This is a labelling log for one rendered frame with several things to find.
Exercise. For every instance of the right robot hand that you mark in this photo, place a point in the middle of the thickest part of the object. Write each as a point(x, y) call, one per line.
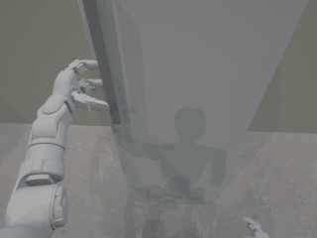
point(255, 229)

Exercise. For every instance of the left robot forearm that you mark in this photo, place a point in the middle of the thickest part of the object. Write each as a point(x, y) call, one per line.
point(43, 164)

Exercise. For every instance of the left robot hand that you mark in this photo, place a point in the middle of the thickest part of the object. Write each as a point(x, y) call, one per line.
point(66, 84)

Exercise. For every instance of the handle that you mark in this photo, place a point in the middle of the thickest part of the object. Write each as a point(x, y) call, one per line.
point(96, 24)

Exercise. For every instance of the robot left upper arm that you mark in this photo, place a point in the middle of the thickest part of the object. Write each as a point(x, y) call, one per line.
point(36, 212)

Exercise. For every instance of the fridge door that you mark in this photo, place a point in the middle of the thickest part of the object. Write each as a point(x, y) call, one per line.
point(190, 75)

